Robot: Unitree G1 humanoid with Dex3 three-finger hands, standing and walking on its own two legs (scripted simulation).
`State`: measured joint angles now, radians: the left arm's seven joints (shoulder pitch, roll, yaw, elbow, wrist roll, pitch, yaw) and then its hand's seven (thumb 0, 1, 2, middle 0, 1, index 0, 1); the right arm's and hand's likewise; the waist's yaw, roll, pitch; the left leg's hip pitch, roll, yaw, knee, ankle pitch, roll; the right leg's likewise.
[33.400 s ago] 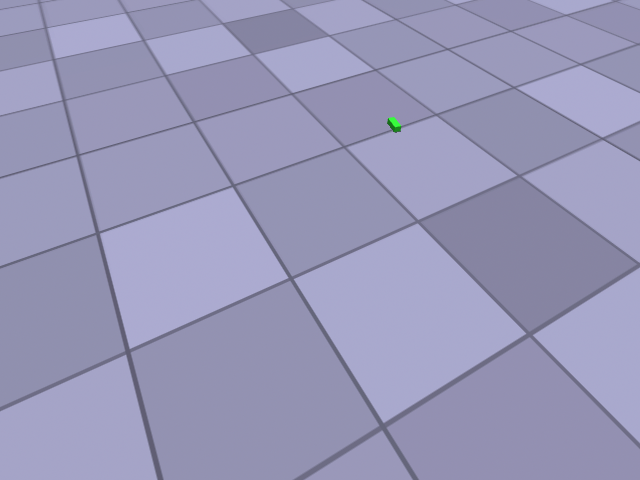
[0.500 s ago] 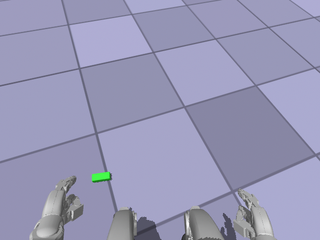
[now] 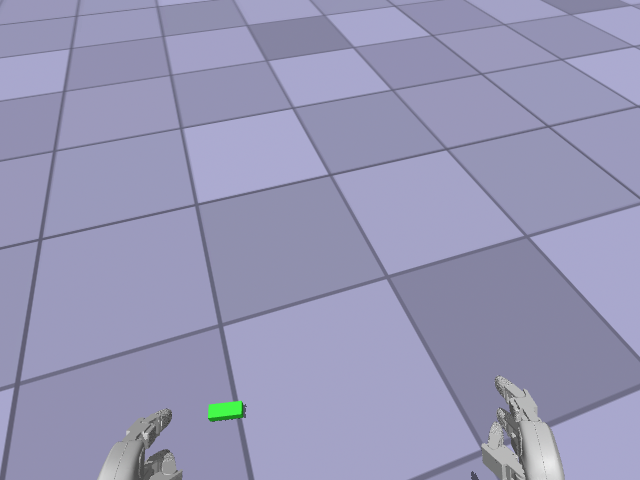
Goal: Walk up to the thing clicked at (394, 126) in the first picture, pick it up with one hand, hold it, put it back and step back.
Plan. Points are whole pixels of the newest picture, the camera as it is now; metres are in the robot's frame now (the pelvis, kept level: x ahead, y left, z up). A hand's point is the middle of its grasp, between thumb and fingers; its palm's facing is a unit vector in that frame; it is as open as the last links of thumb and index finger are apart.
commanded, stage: home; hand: left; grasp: from above
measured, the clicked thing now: (226, 411) +0.44 +0.28 -0.70
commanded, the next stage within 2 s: stand in 1.80 s
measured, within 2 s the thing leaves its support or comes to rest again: neither
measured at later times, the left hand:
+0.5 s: hand (180, 470) +0.17 +0.18 -0.05, palm faces +0.05 -0.98 -0.19, open 7.4 cm
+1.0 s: hand (175, 478) +0.16 +0.18 -0.05, palm faces +0.05 -0.98 -0.19, open 7.4 cm
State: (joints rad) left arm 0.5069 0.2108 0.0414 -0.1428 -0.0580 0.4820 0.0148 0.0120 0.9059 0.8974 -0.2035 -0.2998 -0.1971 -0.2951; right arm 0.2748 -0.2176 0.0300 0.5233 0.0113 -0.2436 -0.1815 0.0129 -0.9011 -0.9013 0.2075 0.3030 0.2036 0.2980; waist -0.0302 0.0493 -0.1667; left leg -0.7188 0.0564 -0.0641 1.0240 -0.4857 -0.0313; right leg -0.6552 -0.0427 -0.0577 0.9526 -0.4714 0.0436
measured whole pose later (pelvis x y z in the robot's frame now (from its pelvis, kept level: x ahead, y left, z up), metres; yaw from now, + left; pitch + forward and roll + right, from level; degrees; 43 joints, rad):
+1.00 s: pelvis +0.00 +0.00 +0.00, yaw +0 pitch +9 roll -3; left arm 0.49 0.22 0.03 -0.14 -0.05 0.48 0.02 0.01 0.91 0.90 -0.20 -0.30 -0.20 -0.29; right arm 0.28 -0.21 0.03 0.55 0.01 -0.24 -0.18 0.01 -0.90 -0.90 0.21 0.30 0.20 0.30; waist -0.03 0.04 -0.15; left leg -0.70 0.06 -0.06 1.03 -0.49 -0.03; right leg -0.64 -0.04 -0.05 0.94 -0.46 0.05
